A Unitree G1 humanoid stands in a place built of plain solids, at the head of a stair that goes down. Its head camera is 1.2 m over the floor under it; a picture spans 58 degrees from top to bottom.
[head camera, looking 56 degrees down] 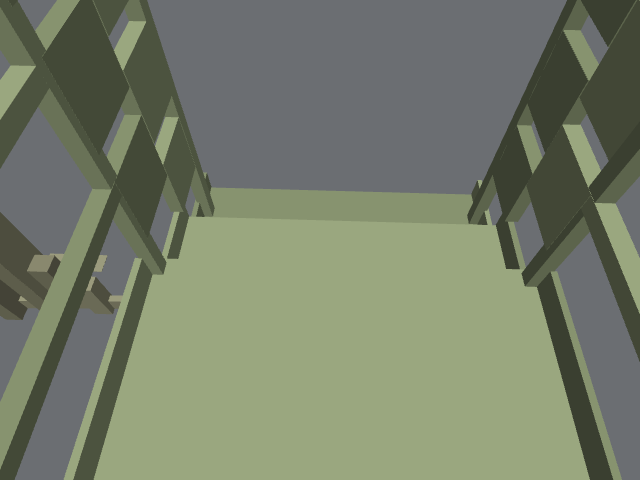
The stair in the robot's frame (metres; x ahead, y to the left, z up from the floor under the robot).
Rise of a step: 0.17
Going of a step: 0.30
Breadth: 1.25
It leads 2 degrees to the right of straight ahead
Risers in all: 3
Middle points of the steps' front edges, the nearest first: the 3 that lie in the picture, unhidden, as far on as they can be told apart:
0.72 -0.07 0.00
1.02 -0.08 -0.17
1.32 -0.10 -0.34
